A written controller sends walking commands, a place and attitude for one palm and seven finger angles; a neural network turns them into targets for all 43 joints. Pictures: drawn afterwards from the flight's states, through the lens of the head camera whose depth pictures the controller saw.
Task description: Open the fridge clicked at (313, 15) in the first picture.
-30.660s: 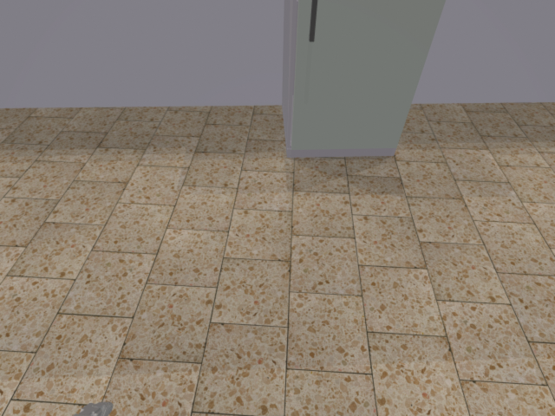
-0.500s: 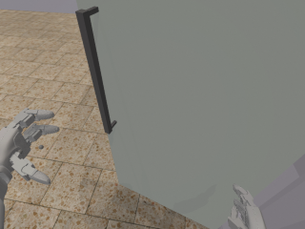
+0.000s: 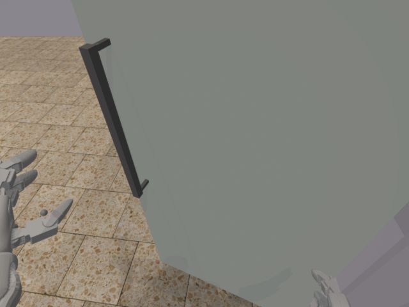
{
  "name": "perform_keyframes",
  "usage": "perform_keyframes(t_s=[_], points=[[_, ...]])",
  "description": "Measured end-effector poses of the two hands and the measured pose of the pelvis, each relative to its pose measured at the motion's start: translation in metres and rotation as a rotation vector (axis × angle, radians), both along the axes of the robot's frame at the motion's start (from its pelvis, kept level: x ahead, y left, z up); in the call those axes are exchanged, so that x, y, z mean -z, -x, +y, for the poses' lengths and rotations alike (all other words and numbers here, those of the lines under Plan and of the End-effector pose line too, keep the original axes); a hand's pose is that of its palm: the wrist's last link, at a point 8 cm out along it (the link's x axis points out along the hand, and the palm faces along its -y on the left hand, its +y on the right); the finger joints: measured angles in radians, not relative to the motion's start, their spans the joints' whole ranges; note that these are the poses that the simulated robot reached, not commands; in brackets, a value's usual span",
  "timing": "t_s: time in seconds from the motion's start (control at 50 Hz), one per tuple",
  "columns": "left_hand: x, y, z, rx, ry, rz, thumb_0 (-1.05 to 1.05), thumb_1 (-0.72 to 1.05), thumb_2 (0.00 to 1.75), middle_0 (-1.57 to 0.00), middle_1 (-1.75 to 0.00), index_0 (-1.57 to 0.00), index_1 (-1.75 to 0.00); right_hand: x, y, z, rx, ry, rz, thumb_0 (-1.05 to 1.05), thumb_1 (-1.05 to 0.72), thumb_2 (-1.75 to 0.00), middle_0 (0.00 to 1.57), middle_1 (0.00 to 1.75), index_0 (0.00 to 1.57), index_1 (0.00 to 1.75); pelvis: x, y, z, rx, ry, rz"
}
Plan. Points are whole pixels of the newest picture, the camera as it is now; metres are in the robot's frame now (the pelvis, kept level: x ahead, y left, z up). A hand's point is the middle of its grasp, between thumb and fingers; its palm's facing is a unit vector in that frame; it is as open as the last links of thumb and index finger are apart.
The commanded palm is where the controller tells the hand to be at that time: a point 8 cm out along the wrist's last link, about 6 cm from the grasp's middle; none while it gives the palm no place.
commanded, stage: draw the hand back to the body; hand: left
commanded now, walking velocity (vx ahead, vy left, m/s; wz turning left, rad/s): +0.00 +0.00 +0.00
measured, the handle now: (124, 134) +0.42 +0.23 +0.13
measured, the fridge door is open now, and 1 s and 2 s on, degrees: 69 69 69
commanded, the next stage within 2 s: step back with the hand held close in 0.54 s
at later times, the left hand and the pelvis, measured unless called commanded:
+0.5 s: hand (58, 227) +0.18 +0.24 +0.16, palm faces +0.49 -0.77 -0.41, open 7.5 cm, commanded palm +0.13 +0.27 +0.18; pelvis +0.00 -0.03 +0.00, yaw +1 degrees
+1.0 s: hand (41, 232) +0.17 +0.26 +0.15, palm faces +0.36 -0.80 -0.48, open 7.4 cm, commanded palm +0.11 +0.30 +0.18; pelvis -0.04 +0.00 +0.00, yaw -1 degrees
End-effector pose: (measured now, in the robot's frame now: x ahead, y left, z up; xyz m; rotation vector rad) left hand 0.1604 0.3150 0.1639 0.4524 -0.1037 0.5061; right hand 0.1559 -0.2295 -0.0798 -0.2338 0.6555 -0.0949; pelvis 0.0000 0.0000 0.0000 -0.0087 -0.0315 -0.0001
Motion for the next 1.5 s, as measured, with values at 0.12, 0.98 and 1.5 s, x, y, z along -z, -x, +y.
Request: perform_keyframes(t_s=[0.12,0.98,1.5], points=[[-0.011,0.009,-0.019,0.030,-0.035,-0.019,0.00,0.51,0.72,-0.22,-0.52,-0.22,-0.53,-0.009,-0.017,-0.012,0.003,0.001,-0.048,0.02,-0.91,-0.90,0.20,0.30,0.20,0.30,-0.001,-0.004,-0.011,-0.001,-0.002,-0.009],[-0.003,0.025,-0.018,0.172,-0.109,-0.006,0.01,0.89,0.90,-0.21,-0.30,-0.21,-0.30,-0.016,0.026,-0.009,0.093,0.058,0.068,0.01,-0.91,-0.90,0.20,0.30,0.20,0.30,0.001,0.033,0.002,0.009,0.005,0.024],[-0.020,0.119,-0.001,0.159,-0.162,-0.207,0.01,0.89,0.90,-0.21,-0.30,-0.21,-0.30,-0.009,0.114,0.007,0.050,0.097,0.036,0.01,-0.91,-0.90,0.20,0.30,0.21,0.30,0.015,0.114,0.014,-0.014,0.047,-0.001]])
